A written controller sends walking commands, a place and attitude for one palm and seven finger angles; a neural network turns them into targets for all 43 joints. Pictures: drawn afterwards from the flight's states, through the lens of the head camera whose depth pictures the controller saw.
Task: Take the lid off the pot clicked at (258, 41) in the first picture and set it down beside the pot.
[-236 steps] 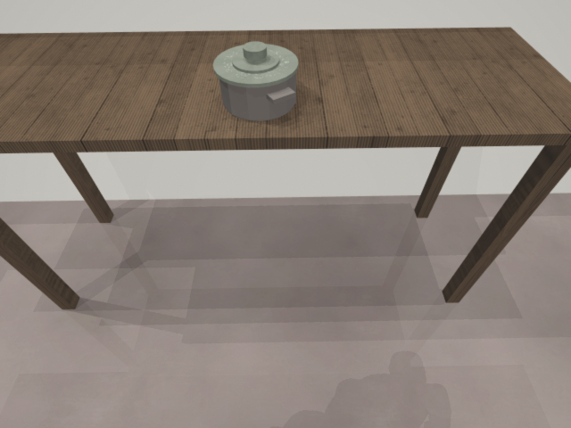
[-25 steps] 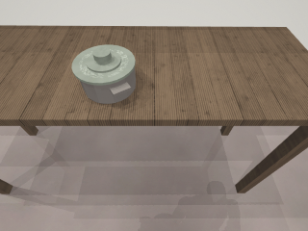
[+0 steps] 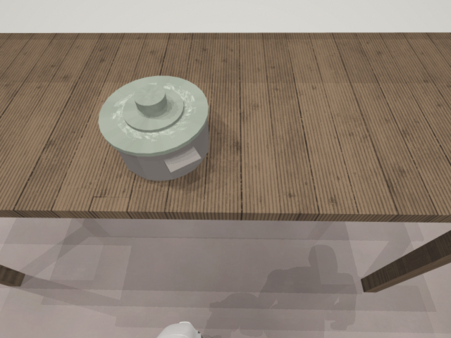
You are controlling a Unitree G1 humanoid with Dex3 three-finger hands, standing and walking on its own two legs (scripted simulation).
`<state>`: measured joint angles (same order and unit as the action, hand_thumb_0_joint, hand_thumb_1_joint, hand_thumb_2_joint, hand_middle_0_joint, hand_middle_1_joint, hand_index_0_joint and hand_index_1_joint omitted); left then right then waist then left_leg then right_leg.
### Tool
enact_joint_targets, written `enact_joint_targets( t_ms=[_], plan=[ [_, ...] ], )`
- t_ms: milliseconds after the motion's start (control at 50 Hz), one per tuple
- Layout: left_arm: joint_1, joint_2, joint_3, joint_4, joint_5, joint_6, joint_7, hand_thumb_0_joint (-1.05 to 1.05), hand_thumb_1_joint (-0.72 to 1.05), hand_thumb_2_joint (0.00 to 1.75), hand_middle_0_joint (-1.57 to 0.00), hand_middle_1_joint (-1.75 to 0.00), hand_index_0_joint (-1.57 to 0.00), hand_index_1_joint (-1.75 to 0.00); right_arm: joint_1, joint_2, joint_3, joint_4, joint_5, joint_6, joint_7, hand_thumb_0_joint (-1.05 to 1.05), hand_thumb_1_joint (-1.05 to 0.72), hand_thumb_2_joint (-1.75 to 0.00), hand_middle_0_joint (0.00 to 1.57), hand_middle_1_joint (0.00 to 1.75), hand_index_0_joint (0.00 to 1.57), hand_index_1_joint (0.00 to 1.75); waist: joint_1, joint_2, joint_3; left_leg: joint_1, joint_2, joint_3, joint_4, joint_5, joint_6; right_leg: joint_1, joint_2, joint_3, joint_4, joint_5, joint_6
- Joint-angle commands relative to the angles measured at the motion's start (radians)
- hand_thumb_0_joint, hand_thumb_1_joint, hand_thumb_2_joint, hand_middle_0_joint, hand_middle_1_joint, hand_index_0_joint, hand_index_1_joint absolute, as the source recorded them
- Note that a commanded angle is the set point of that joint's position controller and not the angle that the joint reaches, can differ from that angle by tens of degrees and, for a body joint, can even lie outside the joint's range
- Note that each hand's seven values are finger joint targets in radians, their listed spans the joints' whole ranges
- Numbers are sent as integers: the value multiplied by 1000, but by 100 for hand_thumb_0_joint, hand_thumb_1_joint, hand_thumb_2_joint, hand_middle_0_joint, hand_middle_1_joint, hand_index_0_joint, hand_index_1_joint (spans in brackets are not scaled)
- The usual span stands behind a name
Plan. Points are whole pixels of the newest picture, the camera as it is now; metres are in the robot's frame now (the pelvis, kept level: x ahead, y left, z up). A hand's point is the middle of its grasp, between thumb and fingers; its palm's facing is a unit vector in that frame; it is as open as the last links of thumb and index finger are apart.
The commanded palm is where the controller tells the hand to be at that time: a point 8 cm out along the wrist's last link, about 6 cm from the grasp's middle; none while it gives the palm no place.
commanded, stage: come to a stop and stand still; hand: left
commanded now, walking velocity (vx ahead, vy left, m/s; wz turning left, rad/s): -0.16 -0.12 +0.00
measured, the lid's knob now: (150, 99) +0.44 +0.14 +0.17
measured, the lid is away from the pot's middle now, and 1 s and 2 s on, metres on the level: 0.00 0.00 0.00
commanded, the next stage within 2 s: look again from close up in 1.38 s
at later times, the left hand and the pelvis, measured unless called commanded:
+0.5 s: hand out of the picture +0.05 +0.15 -0.15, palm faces +0.03 -0.96 -0.28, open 7.4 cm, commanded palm none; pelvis -0.01 -0.04 +0.00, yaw +1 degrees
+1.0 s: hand out of the picture -0.03 +0.18 -0.16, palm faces +0.02 -0.98 -0.21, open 7.4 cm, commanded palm none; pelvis -0.04 +0.00 +0.01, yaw +1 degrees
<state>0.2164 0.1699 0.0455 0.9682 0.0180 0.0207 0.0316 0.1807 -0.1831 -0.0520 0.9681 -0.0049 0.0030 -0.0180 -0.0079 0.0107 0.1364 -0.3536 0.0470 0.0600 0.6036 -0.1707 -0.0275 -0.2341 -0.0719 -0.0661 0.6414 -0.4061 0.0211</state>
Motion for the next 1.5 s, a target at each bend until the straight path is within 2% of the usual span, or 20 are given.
enact_joint_targets(
  t_ms=[0,40,120,160,200,220,240,260,280,300,320,340,380,500,560,600,660,740,960,1480],
  plan=[
    [37,108,28,-98,-14,-10,26,0,90,90,-20,-30,-20,-30,212,-197,-41,-15,-17,3,-16,0,-90,-90,20,30,20,30,-62,228,-238,277,329,-261,-178,1012,246,-117,82,77,417,-292,-3],
    [21,109,36,-82,-10,-2,27,0,90,90,-20,-30,-20,-30,121,-153,-29,-38,-24,3,-28,0,-90,-90,20,30,20,30,-32,266,-188,225,288,-245,-160,878,239,-208,64,133,500,-234,-10],
    [34,107,36,-103,-13,-1,9,0,90,90,-20,-30,-20,-30,38,-172,-35,-89,-28,7,-32,0,-90,-90,20,30,20,30,-10,164,-268,277,254,-197,-138,684,199,-209,60,131,360,-167,-9],
    [40,102,30,-112,-11,-2,2,0,90,90,-20,-30,-20,-30,10,-179,-39,-104,-30,10,-29,0,-90,-90,20,30,20,30,-3,153,-250,203,251,-193,-149,576,182,-129,56,109,202,-139,-13],
    [101,113,33,-105,-4,-9,-3,0,90,90,-20,-30,-20,-30,-12,-186,-42,-105,-23,17,-21,0,-90,-90,20,30,20,30,30,94,-273,161,187,-149,-74,391,120,8,60,65,-102,97,-6],
    [111,158,41,-105,7,-14,-3,0,90,90,-20,-30,-20,-30,-5,-151,-42,-105,-12,22,-16,0,-90,-90,20,30,20,30,31,-46,-252,76,101,-94,15,173,67,61,13,131,-242,264,-12],
    [98,239,55,-114,20,-17,3,0,90,90,-20,-30,-20,-30,-3,-94,-34,-123,-6,26,-10,0,-90,-90,20,30,20,30,24,-294,-198,-114,-24,-15,131,-195,14,93,-170,393,-286,475,-81],
    [90,268,22,-93,22,-46,32,0,90,90,-20,-30,-20,-30,42,-89,-4,-131,-36,-3,-27,0,-90,-90,20,30,20,30,21,-166,-295,62,-30,-143,59,-166,41,178,-111,263,-120,566,-133],
    [42,207,11,-154,14,-16,15,0,90,90,-20,-30,-20,-30,38,-82,-31,-189,-19,-4,-11,0,-90,-90,20,30,20,30,-17,-150,-359,141,-12,-61,38,-56,28,18,-97,248,-135,387,-112],
    [4,189,22,-192,6,-18,27,0,90,90,-20,-30,-20,-30,28,-104,-34,-178,-28,-1,-12,0,-90,-90,20,30,20,30,-21,-201,-351,111,-13,-72,73,78,38,43,-65,256,-100,512,-102],
    [1,194,24,-196,-4,-25,38,0,90,90,-20,-30,-20,-30,-4,-109,-30,-184,-24,1,-17,0,-90,-90,20,30,20,30,6,-293,-305,31,-33,-73,151,123,39,106,-77,270,-107,721,-98],
    [50,189,27,-188,-4,-28,44,0,90,90,-20,-30,-20,-30,-39,-84,-28,-195,-15,11,-12,0,-90,-90,20,30,20,30,31,-306,-195,-90,-62,-73,233,-154,31,123,-130,323,-152,863,-104],
    [79,197,17,-158,9,-33,41,0,90,90,-20,-30,-20,-30,-47,-54,-20,-182,-13,27,-11,0,-90,-90,20,30,20,30,13,-114,-58,-152,-41,-98,340,-292,15,60,-188,366,-193,856,-154],
    [11,195,16,-191,7,-36,38,0,90,90,-20,-30,-20,-30,28,-52,-12,-156,0,23,5,0,-90,-90,20,30,20,30,-30,-130,-42,17,-22,-47,172,-229,8,-11,-123,261,-240,619,-196],
    [27,176,4,-182,-4,-27,32,0,90,90,-20,-30,-20,-30,97,-55,-2,-114,-6,-1,9,0,-90,-90,20,30,20,30,-33,-38,-119,227,-16,-53,-83,5,27,-57,-49,200,-164,351,-111],
    [68,110,-7,-182,-12,-23,27,0,90,90,-20,-30,-20,-30,58,-108,-1,-123,-18,-8,3,0,-90,-90,20,30,20,30,9,144,-85,156,115,-224,-174,109,110,-82,50,133,-140,144,-43],
    [117,130,-10,-128,-7,-20,22,0,90,90,-20,-30,-20,-30,27,-90,12,-109,-20,-2,2,0,-90,-90,20,30,20,30,31,184,-107,72,88,-216,-201,-65,101,22,31,133,-193,107,-46],
    [104,130,-14,-106,-4,-32,15,0,90,90,-20,-30,-20,-30,55,-82,10,-88,-18,7,5,0,-90,-90,20,30,20,30,10,-9,-66,61,41,-169,-176,-203,73,-43,-9,208,-284,12,-74],
    [141,114,-22,-43,-4,-35,10,0,90,90,-20,-30,-20,-30,95,-84,14,-33,-10,-13,3,0,-90,-90,20,30,20,30,13,15,-123,123,71,-193,-234,-86,89,-13,-2,153,-230,162,-62],
    [143,95,-24,28,-1,-37,13,0,90,90,-20,-30,-20,-30,89,-85,9,14,-6,-18,0,0,-90,-90,20,30,20,30,9,12,-92,181,65,-173,-250,-4,91,-23,-22,157,-245,223,-55]
  ],
)
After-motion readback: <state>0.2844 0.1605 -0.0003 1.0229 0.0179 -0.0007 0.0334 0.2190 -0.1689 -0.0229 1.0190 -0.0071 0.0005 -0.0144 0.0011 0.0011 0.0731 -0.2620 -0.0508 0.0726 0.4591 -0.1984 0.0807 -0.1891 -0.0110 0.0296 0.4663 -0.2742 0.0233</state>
